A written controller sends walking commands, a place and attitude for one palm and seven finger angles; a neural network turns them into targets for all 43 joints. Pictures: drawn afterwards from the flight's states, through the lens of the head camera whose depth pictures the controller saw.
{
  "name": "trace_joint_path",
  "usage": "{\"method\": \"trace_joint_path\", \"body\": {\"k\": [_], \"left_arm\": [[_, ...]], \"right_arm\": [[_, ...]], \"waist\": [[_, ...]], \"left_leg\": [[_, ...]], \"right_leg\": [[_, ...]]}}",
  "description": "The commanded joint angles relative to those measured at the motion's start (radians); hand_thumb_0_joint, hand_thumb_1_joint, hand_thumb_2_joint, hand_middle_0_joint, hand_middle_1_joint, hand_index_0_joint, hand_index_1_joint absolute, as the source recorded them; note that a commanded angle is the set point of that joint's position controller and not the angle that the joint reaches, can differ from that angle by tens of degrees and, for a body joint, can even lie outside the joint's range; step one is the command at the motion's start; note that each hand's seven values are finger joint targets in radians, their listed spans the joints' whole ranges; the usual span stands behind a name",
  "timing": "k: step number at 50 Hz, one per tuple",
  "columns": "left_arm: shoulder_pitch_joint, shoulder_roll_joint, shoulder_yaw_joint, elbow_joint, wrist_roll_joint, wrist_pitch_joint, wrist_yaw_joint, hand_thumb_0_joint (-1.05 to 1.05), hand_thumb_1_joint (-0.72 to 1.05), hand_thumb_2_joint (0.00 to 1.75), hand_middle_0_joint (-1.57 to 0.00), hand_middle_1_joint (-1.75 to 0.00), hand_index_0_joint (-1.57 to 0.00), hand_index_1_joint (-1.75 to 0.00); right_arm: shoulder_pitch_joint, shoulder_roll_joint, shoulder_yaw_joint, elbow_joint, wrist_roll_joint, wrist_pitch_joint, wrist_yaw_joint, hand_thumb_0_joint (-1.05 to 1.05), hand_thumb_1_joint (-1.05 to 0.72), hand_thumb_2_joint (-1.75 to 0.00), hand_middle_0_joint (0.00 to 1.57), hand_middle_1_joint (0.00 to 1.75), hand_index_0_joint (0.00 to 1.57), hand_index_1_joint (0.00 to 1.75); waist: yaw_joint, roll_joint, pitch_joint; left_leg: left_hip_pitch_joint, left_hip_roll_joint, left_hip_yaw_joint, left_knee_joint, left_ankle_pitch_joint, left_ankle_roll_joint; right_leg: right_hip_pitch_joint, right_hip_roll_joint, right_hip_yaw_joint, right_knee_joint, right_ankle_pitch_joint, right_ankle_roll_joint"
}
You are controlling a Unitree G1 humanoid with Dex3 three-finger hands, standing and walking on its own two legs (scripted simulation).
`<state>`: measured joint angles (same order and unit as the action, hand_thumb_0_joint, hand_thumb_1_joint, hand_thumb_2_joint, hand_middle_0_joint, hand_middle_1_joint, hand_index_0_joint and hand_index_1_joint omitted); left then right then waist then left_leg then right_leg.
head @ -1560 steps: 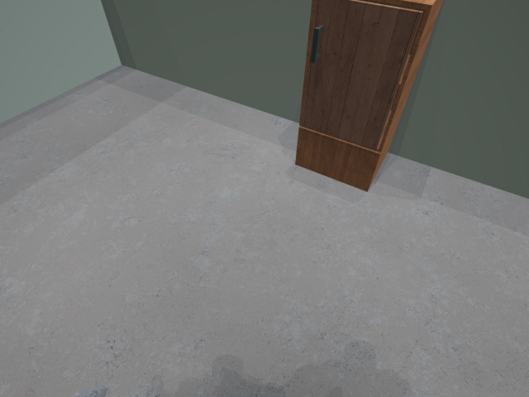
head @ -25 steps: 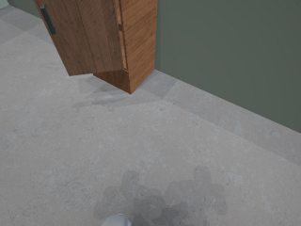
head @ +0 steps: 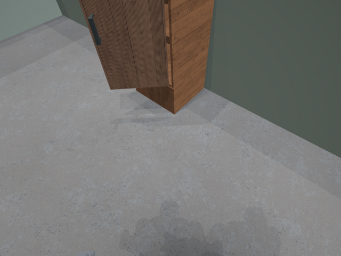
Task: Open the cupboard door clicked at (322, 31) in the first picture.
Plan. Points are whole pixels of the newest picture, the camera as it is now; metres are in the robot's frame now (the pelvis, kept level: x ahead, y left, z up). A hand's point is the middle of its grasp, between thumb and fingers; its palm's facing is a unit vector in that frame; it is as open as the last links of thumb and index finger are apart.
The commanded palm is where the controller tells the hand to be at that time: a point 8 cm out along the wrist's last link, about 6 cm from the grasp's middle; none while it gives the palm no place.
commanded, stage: take the last steps up to it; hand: left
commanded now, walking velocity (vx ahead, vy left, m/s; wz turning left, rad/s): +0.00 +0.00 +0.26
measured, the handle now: (95, 29) +1.10 +0.45 -0.04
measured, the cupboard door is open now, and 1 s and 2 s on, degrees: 44 44 44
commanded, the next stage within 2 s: come to a stop and stand still in 1.74 s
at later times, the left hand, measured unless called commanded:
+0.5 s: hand out of the picture -0.08 +0.19 -0.16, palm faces +0.31 -0.93 -0.19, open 7.3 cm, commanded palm none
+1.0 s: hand (89, 183) +0.33 +0.29 -0.15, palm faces +0.08 -0.97 -0.21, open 7.4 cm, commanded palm none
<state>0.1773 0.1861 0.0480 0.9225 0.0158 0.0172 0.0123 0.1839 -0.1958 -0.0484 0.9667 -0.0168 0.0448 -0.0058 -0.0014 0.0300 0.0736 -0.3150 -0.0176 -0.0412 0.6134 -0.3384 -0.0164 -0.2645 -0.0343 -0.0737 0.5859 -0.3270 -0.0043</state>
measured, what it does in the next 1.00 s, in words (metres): walks ahead: left foot, then right foot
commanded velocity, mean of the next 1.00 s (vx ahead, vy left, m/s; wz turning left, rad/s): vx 0.29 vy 0.07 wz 0.04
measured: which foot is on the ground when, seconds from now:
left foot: up 0.00-0.52, down 0.54-1.00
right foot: down 0.00-0.54, up 0.56-0.98, down 1.00-1.00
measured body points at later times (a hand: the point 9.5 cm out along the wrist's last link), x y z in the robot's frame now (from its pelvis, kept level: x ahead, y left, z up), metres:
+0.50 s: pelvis +0.04 +0.04 +0.01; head +0.07 +0.06 +0.46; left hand -0.09 +0.24 -0.14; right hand +0.21 -0.17 -0.13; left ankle +0.07 +0.18 -0.71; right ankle -0.01 -0.10 -0.73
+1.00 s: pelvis +0.21 +0.09 +0.00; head +0.24 +0.08 +0.45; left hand +0.32 +0.34 -0.13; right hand +0.12 -0.13 -0.16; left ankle +0.07 +0.18 -0.73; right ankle +0.29 +0.01 -0.73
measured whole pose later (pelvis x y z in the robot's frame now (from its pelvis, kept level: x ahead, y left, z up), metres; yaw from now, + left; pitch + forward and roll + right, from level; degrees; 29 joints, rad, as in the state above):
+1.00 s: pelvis +0.21 +0.09 +0.00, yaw +6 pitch +0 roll +2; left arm 0.06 0.18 0.06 0.95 0.02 -0.01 -0.02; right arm 0.46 -0.16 -0.03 1.15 -0.03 -0.04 -0.02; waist -0.05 0.00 0.07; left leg 0.01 0.00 0.18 0.41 -0.41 0.00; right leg -0.41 -0.06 -0.11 0.62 -0.21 -0.04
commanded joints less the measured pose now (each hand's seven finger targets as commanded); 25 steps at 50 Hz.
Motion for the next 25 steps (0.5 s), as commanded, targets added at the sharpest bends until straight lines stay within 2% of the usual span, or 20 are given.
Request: {"method": "trace_joint_path", "body": {"k": [1, 2, 3, 4, 6, 10, 12, 16, 19, 22, 23, 24, 25], "left_arm": [[0.109, 0.198, 0.038, -0.023, 0.006, -0.033, 0.023, 0.00, 0.90, 0.90, -0.20, -0.30, -0.20, -0.30], [0.071, 0.169, 0.031, -0.030, 0.004, -0.034, 0.022, 0.00, 0.90, 0.90, -0.20, -0.30, -0.20, -0.30], [0.060, 0.150, 0.026, -0.032, 0.003, -0.037, 0.021, 0.00, 0.90, 0.90, -0.20, -0.30, -0.20, -0.30], [0.066, 0.139, 0.024, -0.030, 0.002, -0.043, 0.020, 0.00, 0.90, 0.90, -0.20, -0.30, -0.20, -0.30], [0.108, 0.128, 0.027, -0.015, 0.003, -0.053, 0.019, 0.00, 0.90, 0.90, -0.20, -0.30, -0.20, -0.30], [0.208, 0.126, 0.036, 0.042, 0.006, -0.070, 0.017, 0.00, 0.90, 0.90, -0.20, -0.30, -0.20, -0.30], [0.235, 0.132, 0.039, 0.062, 0.006, -0.076, 0.013, 0.00, 0.90, 0.90, -0.20, -0.30, -0.20, -0.30], [0.258, 0.133, 0.039, 0.100, 0.013, -0.084, 0.009, 0.00, 0.90, 0.90, -0.20, -0.30, -0.20, -0.30], [0.260, 0.138, 0.036, 0.123, 0.017, -0.084, 0.003, 0.00, 0.90, 0.90, -0.20, -0.30, -0.20, -0.30], [0.233, 0.157, 0.038, 0.131, 0.020, -0.078, -0.001, 0.00, 0.90, 0.90, -0.20, -0.30, -0.20, -0.30], [0.227, 0.157, 0.038, 0.135, 0.017, -0.075, -0.002, 0.00, 0.90, 0.90, -0.20, -0.30, -0.20, -0.30], [0.201, 0.158, 0.039, 0.135, 0.014, -0.071, -0.003, 0.00, 0.90, 0.90, -0.20, -0.30, -0.20, -0.30], [0.190, 0.139, 0.034, 0.134, 0.013, -0.066, -0.008, 0.00, 0.90, 0.90, -0.20, -0.30, -0.20, -0.30]], "right_arm": [[-0.062, -0.111, -0.042, -0.072, 0.001, 0.000, -0.002, 0.00, -0.90, -0.90, 0.20, 0.30, 0.20, 0.30], [-0.047, -0.107, -0.041, -0.049, 0.003, 0.002, 0.002, 0.00, -0.90, -0.90, 0.20, 0.30, 0.20, 0.30], [-0.036, -0.086, -0.037, -0.032, 0.004, 0.002, 0.007, 0.00, -0.90, -0.90, 0.20, 0.30, 0.20, 0.30], [-0.020, -0.078, -0.034, -0.021, 0.001, 0.003, 0.011, 0.00, -0.90, -0.90, 0.20, 0.30, 0.20, 0.30], [-0.018, -0.070, -0.033, -0.008, -0.003, -0.001, 0.018, 0.00, -0.90, -0.90, 0.20, 0.30, 0.20, 0.30], [-0.084, -0.064, -0.031, -0.019, -0.008, -0.010, 0.030, 0.00, -0.90, -0.90, 0.20, 0.30, 0.20, 0.30], [-0.107, -0.060, -0.027, -0.025, -0.009, -0.013, 0.033, 0.00, -0.90, -0.90, 0.20, 0.30, 0.20, 0.30], [-0.150, -0.052, -0.024, -0.042, -0.007, -0.018, 0.044, 0.00, -0.90, -0.90, 0.20, 0.30, 0.20, 0.30], [-0.173, -0.036, -0.014, -0.055, -0.005, -0.028, 0.053, 0.00, -0.90, -0.90, 0.20, 0.30, 0.20, 0.30], [-0.137, -0.030, -0.009, -0.051, -0.002, -0.045, 0.056, 0.00, -0.90, -0.90, 0.20, 0.30, 0.20, 0.30], [-0.098, -0.034, -0.008, -0.040, -0.004, -0.051, 0.053, 0.00, -0.90, -0.90, 0.20, 0.30, 0.20, 0.30], [-0.020, -0.045, -0.010, -0.015, -0.004, -0.059, 0.047, 0.00, -0.90, -0.90, 0.20, 0.30, 0.20, 0.30], [0.079, -0.087, -0.020, 0.019, -0.004, -0.066, 0.038, 0.00, -0.90, -0.90, 0.20, 0.30, 0.20, 0.30]], "waist": [[0.043, -0.293, -0.059], [0.021, -0.216, -0.037], [0.010, -0.186, -0.034], [0.008, -0.190, -0.051], [0.022, -0.190, -0.055], [0.068, -0.144, -0.033], [0.077, -0.142, -0.025], [0.078, -0.166, 0.018], [0.073, -0.187, 0.036], [0.050, -0.206, 0.032], [0.030, -0.189, 0.027], [-0.011, -0.176, 0.005], [-0.051, -0.092, -0.032]], "left_leg": [[-0.217, 0.002, -0.022, 0.491, -0.228, -0.006], [-0.237, 0.016, -0.020, 0.554, -0.161, -0.013], [-0.234, 0.021, -0.015, 0.566, -0.112, -0.019], [-0.241, 0.026, -0.005, 0.566, -0.072, -0.026], [-0.262, 0.040, 0.011, 0.537, -0.024, -0.036], [-0.336, 0.070, 0.029, 0.458, -0.006, -0.041], [-0.370, 0.082, 0.035, 0.427, 0.006, -0.042], [-0.355, 0.099, 0.063, 0.319, 0.020, -0.035], [-0.258, 0.085, 0.106, 0.177, 0.034, -0.020], [-0.083, 0.054, 0.147, 0.040, 0.015, 0.003], [0.009, 0.037, 0.171, -0.014, 0.044, 0.008], [0.139, 0.018, 0.200, -0.099, 0.081, 0.010], [0.299, 0.018, 0.194, -0.145, 0.058, 0.014]], "right_leg": [[0.128, -0.376, 0.340, -0.289, 0.451, -0.175], [0.138, -0.331, 0.256, -0.265, 0.489, -0.169], [0.134, -0.288, 0.179, -0.251, 0.522, -0.145], [0.158, -0.272, 0.147, -0.257, 0.502, -0.124], [0.206, -0.275, 0.125, -0.284, 0.422, -0.102], [0.291, -0.333, 0.165, -0.345, 0.249, -0.118], [0.327, -0.347, 0.154, -0.358, 0.243, -0.123], [0.289, -0.368, 0.116, -0.390, 0.157, -0.131], [0.217, -0.353, 0.063, -0.392, 0.120, -0.116], [0.121, -0.339, 0.025, -0.352, 0.090, -0.101], [0.073, -0.321, 0.002, -0.325, 0.073, -0.089], [0.016, -0.287, -0.038, -0.269, 0.050, -0.068], [-0.070, -0.241, -0.073, -0.139, 0.024, -0.044]]}}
